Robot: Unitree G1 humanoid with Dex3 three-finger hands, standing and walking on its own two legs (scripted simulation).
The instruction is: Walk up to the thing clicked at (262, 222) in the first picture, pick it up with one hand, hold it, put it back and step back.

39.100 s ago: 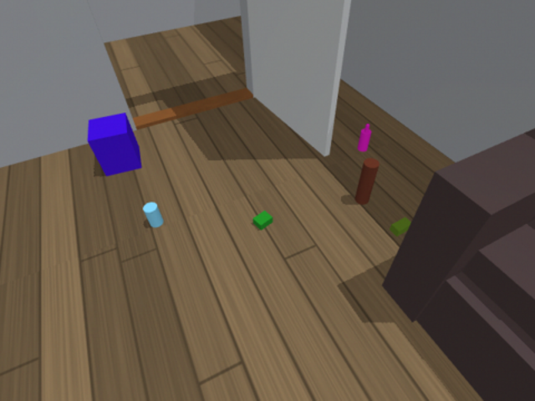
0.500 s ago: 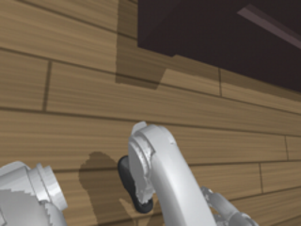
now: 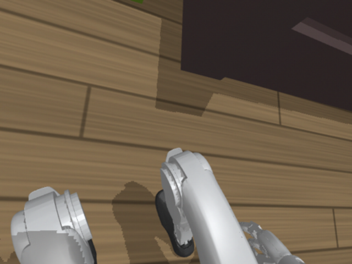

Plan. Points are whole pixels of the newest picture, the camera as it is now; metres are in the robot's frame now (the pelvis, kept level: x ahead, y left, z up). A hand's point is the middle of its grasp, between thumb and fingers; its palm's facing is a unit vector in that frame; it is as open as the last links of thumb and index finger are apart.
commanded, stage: go down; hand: left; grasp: from above
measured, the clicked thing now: out of the picture +0.48 +0.35 -0.30
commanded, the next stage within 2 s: none
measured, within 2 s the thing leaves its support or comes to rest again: neither
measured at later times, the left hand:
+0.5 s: hand out of the picture +0.45 +0.40 -0.05, palm faces -0.36 +0.02 -0.93, open 14.1 cm
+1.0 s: hand out of the picture +0.43 +0.39 +0.06, palm faces -0.45 -0.04 -0.89, open 14.2 cm
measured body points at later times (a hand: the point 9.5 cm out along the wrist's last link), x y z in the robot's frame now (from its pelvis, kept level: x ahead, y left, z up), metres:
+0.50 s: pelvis -0.01 +0.00 +0.04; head +0.21 +0.12 +0.41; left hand +0.47 +0.39 +0.00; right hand +0.12 -0.26 -0.05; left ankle +0.07 +0.13 -0.28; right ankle +0.11 -0.13 -0.28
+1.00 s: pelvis -0.01 +0.00 +0.11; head +0.19 +0.09 +0.50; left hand +0.45 +0.39 +0.11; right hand +0.09 -0.27 +0.01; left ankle +0.07 +0.13 -0.28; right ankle +0.11 -0.13 -0.28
